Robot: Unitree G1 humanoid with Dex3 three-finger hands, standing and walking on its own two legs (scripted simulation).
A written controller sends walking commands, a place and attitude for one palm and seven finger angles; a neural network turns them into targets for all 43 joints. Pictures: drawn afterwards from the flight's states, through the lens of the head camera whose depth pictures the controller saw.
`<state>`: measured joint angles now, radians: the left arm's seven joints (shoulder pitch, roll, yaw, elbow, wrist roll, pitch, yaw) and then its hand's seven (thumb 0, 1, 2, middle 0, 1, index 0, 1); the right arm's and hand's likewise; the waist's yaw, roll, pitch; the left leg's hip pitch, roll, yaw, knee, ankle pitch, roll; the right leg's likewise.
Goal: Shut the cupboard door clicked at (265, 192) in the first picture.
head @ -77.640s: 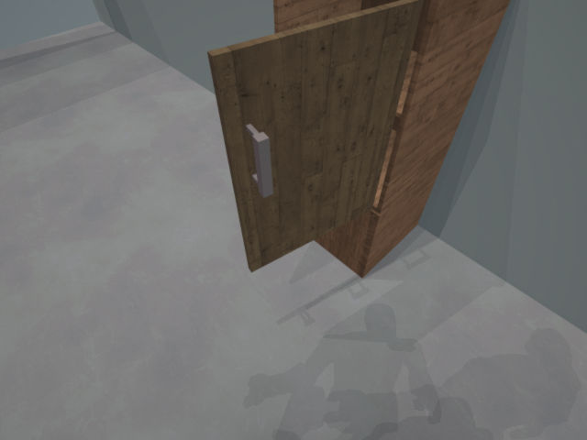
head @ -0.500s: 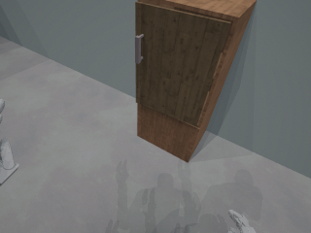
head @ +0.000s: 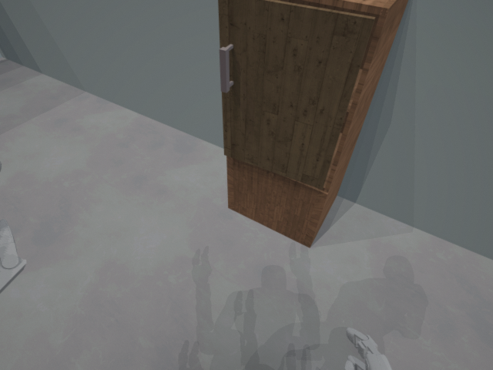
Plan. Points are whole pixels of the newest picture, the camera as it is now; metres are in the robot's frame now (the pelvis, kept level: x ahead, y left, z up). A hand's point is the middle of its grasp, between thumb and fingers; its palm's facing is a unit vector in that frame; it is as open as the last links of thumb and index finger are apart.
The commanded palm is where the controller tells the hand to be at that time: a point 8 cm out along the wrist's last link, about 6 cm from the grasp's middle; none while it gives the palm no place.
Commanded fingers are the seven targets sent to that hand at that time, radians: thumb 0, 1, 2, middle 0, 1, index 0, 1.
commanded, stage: stop stepping back and stand still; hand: left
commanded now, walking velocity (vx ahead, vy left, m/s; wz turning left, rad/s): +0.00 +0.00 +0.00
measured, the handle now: (227, 68) +0.95 +0.10 +0.05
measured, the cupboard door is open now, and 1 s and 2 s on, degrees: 4 4 4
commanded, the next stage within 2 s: let the arm hang, fingers relaxed in 0.50 s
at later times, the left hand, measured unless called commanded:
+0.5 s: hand (64, 224) +0.25 +0.25 +0.17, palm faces +0.37 -0.79 -0.49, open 7.4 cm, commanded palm +0.19 +0.29 +0.18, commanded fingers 0.00 0.90 0.90 -0.20 -0.30 -0.20 -0.30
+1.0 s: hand out of the picture +0.02 +0.19 -0.17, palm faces +0.06 -0.98 -0.19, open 6.9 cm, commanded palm none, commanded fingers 0.00 0.90 0.90 -0.20 -0.30 -0.20 -0.30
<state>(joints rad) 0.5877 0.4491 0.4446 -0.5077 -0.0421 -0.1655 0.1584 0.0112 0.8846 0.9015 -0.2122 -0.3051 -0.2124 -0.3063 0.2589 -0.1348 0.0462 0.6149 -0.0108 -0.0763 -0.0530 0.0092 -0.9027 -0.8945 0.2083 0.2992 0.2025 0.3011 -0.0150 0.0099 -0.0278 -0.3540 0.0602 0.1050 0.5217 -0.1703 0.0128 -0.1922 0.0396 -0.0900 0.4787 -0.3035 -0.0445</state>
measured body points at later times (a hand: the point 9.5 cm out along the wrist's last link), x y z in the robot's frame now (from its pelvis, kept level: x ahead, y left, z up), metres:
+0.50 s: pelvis +0.05 -0.01 +0.00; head +0.05 +0.00 +0.45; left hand +0.23 +0.29 +0.19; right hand +0.21 -0.25 -0.08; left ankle +0.07 +0.11 -0.73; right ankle -0.02 -0.08 -0.73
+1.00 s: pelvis +0.02 +0.01 +0.00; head +0.04 +0.03 +0.45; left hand +0.02 +0.24 -0.16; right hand +0.04 -0.23 -0.14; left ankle +0.07 +0.11 -0.73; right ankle -0.02 -0.08 -0.73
